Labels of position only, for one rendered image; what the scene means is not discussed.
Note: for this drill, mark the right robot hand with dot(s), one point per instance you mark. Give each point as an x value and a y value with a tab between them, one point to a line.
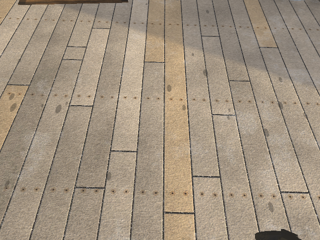
276	235

